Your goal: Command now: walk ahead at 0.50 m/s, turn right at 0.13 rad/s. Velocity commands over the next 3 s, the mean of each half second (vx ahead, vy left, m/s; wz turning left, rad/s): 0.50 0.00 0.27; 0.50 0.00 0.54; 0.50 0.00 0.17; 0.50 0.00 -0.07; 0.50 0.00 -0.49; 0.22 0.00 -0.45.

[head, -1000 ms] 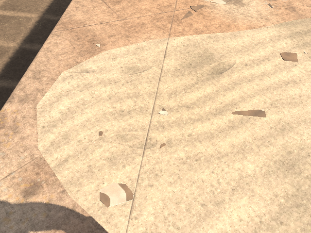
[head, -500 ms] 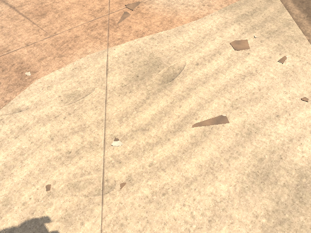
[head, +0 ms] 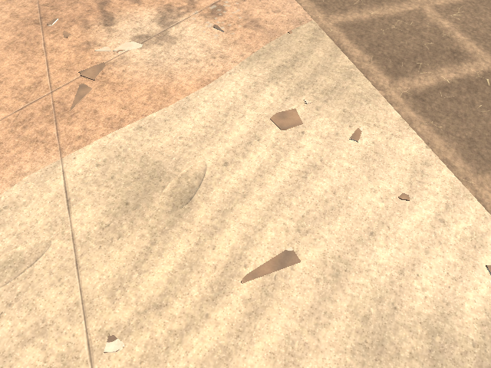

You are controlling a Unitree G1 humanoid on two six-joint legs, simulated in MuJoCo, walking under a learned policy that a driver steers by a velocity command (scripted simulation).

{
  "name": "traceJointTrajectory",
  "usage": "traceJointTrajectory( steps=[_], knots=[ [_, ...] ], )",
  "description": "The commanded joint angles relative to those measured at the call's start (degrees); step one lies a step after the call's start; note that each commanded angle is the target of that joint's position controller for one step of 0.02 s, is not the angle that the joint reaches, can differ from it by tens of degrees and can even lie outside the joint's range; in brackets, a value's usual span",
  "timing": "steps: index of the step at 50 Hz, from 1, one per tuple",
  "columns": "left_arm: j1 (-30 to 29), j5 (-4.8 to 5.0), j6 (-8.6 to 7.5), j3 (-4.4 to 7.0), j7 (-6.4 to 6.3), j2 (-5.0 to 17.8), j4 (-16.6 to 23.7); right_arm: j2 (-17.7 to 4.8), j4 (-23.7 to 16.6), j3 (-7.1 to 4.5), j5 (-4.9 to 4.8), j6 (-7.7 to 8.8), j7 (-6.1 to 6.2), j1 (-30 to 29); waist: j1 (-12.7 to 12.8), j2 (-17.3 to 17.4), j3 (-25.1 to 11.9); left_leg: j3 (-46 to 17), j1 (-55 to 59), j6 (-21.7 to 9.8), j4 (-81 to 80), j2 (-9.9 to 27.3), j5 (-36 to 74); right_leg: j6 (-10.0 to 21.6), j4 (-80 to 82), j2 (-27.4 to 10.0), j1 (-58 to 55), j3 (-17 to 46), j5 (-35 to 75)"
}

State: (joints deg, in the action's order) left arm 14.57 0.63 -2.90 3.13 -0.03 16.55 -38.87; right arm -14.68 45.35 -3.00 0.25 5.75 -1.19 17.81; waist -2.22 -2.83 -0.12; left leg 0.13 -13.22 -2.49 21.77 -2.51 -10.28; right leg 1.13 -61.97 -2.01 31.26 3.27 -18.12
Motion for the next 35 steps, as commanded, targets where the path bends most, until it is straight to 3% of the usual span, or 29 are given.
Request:
traceJointTrajectory(
  steps=[1,4,9,11,13,14,15,16,17,18,20,22,24,28,31,35],
  knots=[
    [-3.0,-0.57,-1.1,0.25,0.08,1.8,5.2,-8.6,-2.6,-1.79,-0.66,0.78,0.32,-0.9,0.7,8.3,0.5,-15.0,5.4,-11.1,-12.1,14.7,9.3,-0.9,8.0,-3.3,7.7,0.1,4.5],
    [-8.6,-0.54,-1.93,-0.38,0.44,0.5,6.2,-9.9,-1.4,-1.99,-1.36,-0.1,0.68,0.9,-0.8,7.8,1.0,-11.5,4.0,-10.0,-12.0,12.8,11.1,-1.7,20.0,-2.0,3.6,-1.1,12.8],
    [-15.3,0.45,-3.02,0.14,1.57,2.0,7.8,-10.9,0.4,-2.13,-2.05,-1.37,1.01,5.2,-2.4,8.3,1.8,-13.5,4.7,-8.7,-8.8,13.9,8.1,-2.1,30.7,0.9,-3.4,-1.1,16.9],
    [-13.9,0.55,-3.55,0.86,1.69,3.6,7.6,-11.6,0.5,-2.42,-2.15,-1.91,1.36,4.9,-0.5,9.0,1.2,-15.7,5.6,-7.4,-6.0,14.7,6.8,-1.0,34.3,1.3,-8.1,-0.9,15.0],
    [-5.0,-0.05,-3.77,2.48,0.94,6.4,5.1,-10.0,0.2,-1.9,-1.77,-2.11,1.53,4.4,4.4,8.0,-3.4,-13.6,2.3,-4.7,3.5,10.9,11.6,1.5,37.3,0.7,-23.1,-1.2,14.0],
    [4.4,-1.23,-3.74,3.6,0.21,10.1,4.2,-6.4,-1.4,-0.61,-0.73,-1.79,1.4,2.9,8.9,2.7,-11.1,-10.3,-6.3,-2.3,19.6,6.9,3.7,5.2,36.0,-9.3,-37.7,7.9,14.0],
    [9.0,-1.85,-2.76,4.6,0.17,14.7,3.0,-1.4,-3.1,0.91,-1.22,-0.83,1.6,9.3,7.1,-13.3,-18.2,-3.5,-25.0,1.0,38.2,0.6,-20.5,13.1,39.3,-22.7,-53.3,28.8,8.0],
    [10.1,-1.28,-2.54,3.88,0.43,10.6,2.0,-6.3,-2.5,-0.24,-2.68,-0.53,1.67,9.0,8.0,-11.8,-16.9,-7.3,-32.0,1.4,47.6,2.9,-22.7,14.9,43.2,-22.9,-50.9,36.8,-3.2],
    [7.3,-0.72,-2.62,2.82,0.44,7.2,2.1,-9.4,-3.0,-1.27,-3.04,-0.76,1.65,4.5,8.0,-7.1,-9.5,-7.8,-34.2,1.3,50.3,5.1,-17.8,12.8,44.3,-20.6,-44.8,28.7,-3.5],
    [3.6,-0.81,-2.66,2.07,0.59,5.2,2.1,-9.1,-3.2,-1.44,-2.56,-1.16,1.69,2.1,6.5,-4.4,-5.7,-6.8,-32.5,1.6,49.5,6.8,-13.3,11.2,45.9,-17.7,-38.3,21.7,0.6],
    [-1.3,-1.2,-2.93,1.31,0.9,2.6,1.5,-7.4,-3.6,-1.72,-1.87,-2.32,1.46,0.5,3.5,-4.2,-0.6,-6.7,-28.6,2.0,45.8,9.1,-8.4,9.7,49.8,-13.9,-28.7,12.4,8.5],
    [-2.5,-1.16,-3.63,1.8,0.85,3.1,0.5,-5.0,-4.2,-1.41,-1.92,-3.4,1.15,0.3,2.1,-3.7,0.7,-6.0,-26.3,2.5,44.2,9.6,-5.6,9.8,52.4,-13.4,-24.6,7.1,14.8],
    [-2.3,-1.17,-4.08,2.4,0.58,4.4,-0.7,-4.3,-5.5,-1.35,-1.59,-3.93,1.01,-1.5,1.7,-1.9,1.4,-6.2,-27.5,3.1,41.0,9.8,-2.2,10.4,53.6,-13.8,-24.2,3.0,19.6],
    [-1.4,-1.06,-3.73,3.12,-0.08,6.7,-2.7,-3.5,-7.5,-0.81,-1.53,-3.76,-0.25,-7.3,3.2,-0.7,2.5,-4.5,-26.4,2.9,28.4,9.5,8.8,9.2,54.3,-12.6,-25.3,-5.0,22.1],
    [0.7,-0.43,-3.15,3.63,-0.41,8.6,-4.1,-3.4,-9.8,-0.51,-1.48,-3.64,-1.3,-13.3,5.2,0.1,4.1,-1.8,-24.9,1.8,21.1,8.8,11.7,8.1,54.1,-13.3,-27.2,-8.6,21.3],
    [2.7,0.78,-1.85,4.38,-0.41,10.7,-5.9,-4.9,-12.8,-0.95,-1.48,-3.96,-2.22,-17.5,5.6,-0.3,5.1,1.3,-24.2,-1.1,16.1,7.3,4.8,6.2,50.0,-15.2,-33.8,-11.4,27.0]
  ],
)
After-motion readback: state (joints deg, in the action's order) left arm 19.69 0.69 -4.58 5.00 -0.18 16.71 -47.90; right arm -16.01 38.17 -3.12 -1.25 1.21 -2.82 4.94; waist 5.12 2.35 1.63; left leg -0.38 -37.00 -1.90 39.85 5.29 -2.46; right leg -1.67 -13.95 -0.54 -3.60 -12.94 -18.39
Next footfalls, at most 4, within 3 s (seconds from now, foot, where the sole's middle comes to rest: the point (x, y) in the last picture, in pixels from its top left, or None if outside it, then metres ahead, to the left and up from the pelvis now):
0.28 right None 0.29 -0.15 -0.78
0.78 left None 0.49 0.18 -0.78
1.32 right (189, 256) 0.85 0.14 -0.78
1.84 left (79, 225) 0.97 0.50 -0.78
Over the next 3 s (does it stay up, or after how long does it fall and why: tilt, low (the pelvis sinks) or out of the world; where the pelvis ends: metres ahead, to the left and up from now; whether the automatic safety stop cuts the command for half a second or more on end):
stays up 1.41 0.52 -0.01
